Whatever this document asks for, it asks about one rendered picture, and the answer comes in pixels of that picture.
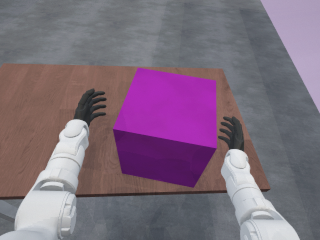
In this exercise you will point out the left robot forearm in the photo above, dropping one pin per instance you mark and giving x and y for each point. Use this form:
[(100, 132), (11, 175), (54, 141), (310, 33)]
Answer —
[(64, 165)]

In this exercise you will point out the right robot forearm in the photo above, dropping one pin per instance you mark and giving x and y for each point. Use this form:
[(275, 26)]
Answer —
[(243, 191)]

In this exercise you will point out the carton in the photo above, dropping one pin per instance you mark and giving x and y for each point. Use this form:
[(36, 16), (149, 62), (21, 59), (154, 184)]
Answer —
[(166, 129)]

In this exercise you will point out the right robot upper arm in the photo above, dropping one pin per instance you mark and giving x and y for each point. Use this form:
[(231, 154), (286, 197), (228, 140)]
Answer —
[(267, 229)]

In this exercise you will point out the table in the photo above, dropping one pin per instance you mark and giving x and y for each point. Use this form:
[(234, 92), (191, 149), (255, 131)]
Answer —
[(38, 100)]

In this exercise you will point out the left robot upper arm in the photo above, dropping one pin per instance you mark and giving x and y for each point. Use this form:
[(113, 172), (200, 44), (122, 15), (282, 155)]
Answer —
[(45, 215)]

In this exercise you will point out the robot right hand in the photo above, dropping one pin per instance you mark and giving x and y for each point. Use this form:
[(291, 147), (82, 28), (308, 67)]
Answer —
[(236, 135)]

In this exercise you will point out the robot left hand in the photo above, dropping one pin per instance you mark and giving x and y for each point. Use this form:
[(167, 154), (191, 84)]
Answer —
[(85, 108)]

